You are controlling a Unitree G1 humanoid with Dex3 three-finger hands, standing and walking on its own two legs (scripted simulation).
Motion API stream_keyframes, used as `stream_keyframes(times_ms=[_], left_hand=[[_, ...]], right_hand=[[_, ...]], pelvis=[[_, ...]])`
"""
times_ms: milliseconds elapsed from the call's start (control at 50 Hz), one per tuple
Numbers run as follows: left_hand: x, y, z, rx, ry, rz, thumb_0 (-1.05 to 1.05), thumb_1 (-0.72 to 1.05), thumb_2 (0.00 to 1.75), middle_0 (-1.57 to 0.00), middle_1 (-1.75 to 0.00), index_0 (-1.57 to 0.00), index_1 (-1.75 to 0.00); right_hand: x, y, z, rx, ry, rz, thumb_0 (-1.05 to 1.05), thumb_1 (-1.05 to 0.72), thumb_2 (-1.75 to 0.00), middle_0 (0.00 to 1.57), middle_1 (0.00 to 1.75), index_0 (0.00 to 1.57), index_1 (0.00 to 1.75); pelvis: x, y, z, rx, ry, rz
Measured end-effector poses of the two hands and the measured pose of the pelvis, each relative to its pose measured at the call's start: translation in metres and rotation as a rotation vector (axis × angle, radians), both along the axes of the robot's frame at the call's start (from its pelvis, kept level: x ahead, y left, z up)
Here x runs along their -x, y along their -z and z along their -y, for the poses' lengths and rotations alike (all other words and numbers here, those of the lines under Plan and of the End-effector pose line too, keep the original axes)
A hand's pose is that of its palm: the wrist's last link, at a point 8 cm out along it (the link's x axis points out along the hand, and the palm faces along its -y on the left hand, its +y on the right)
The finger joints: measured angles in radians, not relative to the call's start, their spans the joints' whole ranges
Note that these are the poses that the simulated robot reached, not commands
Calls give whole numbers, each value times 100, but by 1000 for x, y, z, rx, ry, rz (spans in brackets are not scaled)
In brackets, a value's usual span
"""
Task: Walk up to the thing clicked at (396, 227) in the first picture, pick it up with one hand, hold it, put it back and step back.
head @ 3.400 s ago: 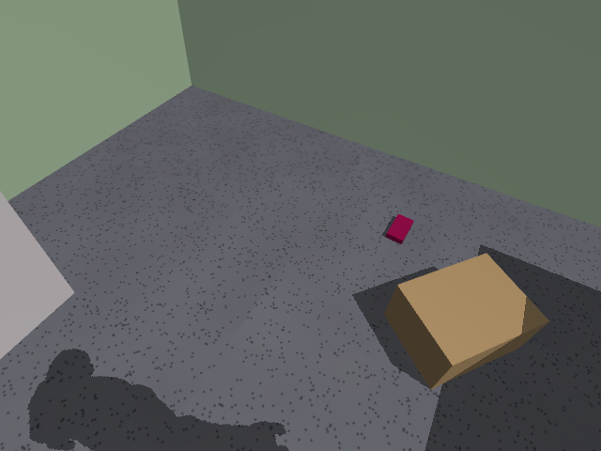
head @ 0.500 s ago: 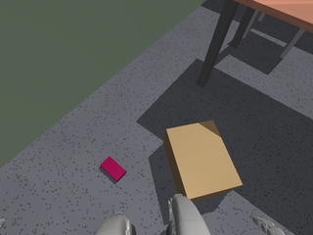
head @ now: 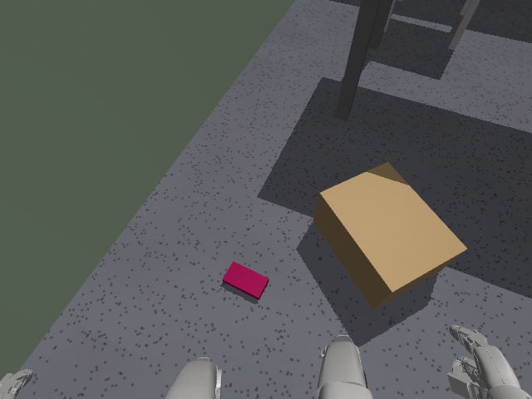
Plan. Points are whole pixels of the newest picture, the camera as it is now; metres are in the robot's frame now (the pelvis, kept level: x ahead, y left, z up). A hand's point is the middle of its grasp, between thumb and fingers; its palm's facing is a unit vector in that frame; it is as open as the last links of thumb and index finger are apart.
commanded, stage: walk up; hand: left
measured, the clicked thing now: (245, 280) +0.51 +0.09 -0.68
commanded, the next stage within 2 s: none
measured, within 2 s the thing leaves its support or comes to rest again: neither
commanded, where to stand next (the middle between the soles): +0.05 +0.02 m, yaw -28 degrees
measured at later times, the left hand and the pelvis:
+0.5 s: hand out of the picture +0.08 +0.33 -0.07, palm faces -0.35 -0.82 -0.45, open 7.4 cm; pelvis -0.08 +0.08 +0.05, yaw -20 degrees
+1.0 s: hand (63, 384) +0.14 +0.30 -0.09, palm faces -0.47 -0.78 -0.41, open 7.4 cm; pelvis -0.05 +0.08 +0.05, yaw -30 degrees
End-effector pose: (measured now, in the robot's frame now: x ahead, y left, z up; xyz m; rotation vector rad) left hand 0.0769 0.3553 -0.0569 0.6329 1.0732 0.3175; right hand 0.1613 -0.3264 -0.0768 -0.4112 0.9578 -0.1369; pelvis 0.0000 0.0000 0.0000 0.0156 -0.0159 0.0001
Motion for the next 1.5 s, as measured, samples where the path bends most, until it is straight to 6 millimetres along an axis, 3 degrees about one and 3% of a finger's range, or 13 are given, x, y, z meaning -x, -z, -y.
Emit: stream_keyframes(times_ms=[100, 200, 300, 420, 480, 520, 640, 740, 900, 1020, 1100, 1360, 1500], left_hand=[[5, -3, -42, 8, -13, -21, 0, 90, 90, -20, -30, -20, -30], [9, -13, -48, 99, 51, -49, 0, 91, 90, -20, -30, -20, -30], [2, -15, -39, 163, 158, -81, 0, 90, 90, -20, -30, -20, -30], [-12, -20, -18, 194, 284, -90, 0, 90, 90, -20, -30, -20, -30], [-10, -26, -11, 197, 316, -62, 0, 90, 90, -20, -30, -20, -30], [-7, -29, -11, 195, 321, -61, 0, 90, 90, -20, -30, -20, -30], [-12, -27, -18, 187, 343, -98, 0, 90, 90, -20, -30, -20, -30], [-43, -6, -24, 196, 373, -112, 0, 90, 90, -20, -30, -20, -30], [-80, -3, 5, 230, 443, -137, 0, 91, 90, -20, -30, -20, -30], [-82, -5, 22, 205, 424, -143, 0, 91, 90, -20, -30, -20, -30], [-84, -6, 35, 203, 417, -168, 0, 91, 90, -20, -30, -20, -30], [-141, -14, 108, 293, 482, -108, 0, 90, 90, -20, -30, -20, -30], [-161, -25, 126, 308, 506, -87, 0, 91, 90, -20, -30, -20, -30]], right_hand=[[64, -3, -56, -53, 94, -45, 1, -91, -89, 21, 30, 20, 30], [133, -6, -88, -84, 169, -102, 1, -90, -89, 21, 30, 20, 30], [209, -12, -88, -48, 277, -141, 1, -90, -89, 21, 30, 21, 30], [299, -28, -68, 12, 428, -189, 1, -90, -89, 21, 30, 21, 30], [331, -35, -65, 20, 492, -232, 1, -90, -89, 21, 30, 20, 30], [341, -40, -66, 13, 520, -241, 1, -91, -89, 21, 30, 20, 30], [340, -44, -76, 9, 543, -196, 1, -91, -89, 21, 30, 20, 30], [328, -33, -97, 16, 570, -170, 1, -91, -89, 21, 30, 20, 30], [330, -30, -132, -61, 619, -179, 1, -90, -89, 21, 30, 20, 30], [333, -14, -117, -90, 650, -229, 1, -90, -89, 21, 30, 20, 30], [322, -11, -106, -97, 674, -234, 1, -90, -89, 21, 30, 20, 30], [271, -22, -82, -117, 674, -174, 1, -91, -89, 21, 30, 20, 30], [261, -31, -77, -122, 690, -156, 1, -91, -89, 21, 30, 20, 30]], pelvis=[[25, -15, -37, 49, 62, 15], [43, -32, -65, 44, 123, 6], [59, -39, -82, 30, 213, -5], [78, -46, -83, 36, 311, -10], [83, -51, -77, 41, 335, 1], [83, -55, -76, 31, 369, 10], [76, -57, -84, 34, 418, 24], [61, -43, -99, 20, 437, 31], [55, -52, -96, 25, 501, 22], [50, -48, -77, 34, 521, 10], [41, -51, -70, 16, 541, 3], [27, -67, -57, -5, 552, 2], [23, -75, -54, 1, 563, 5]])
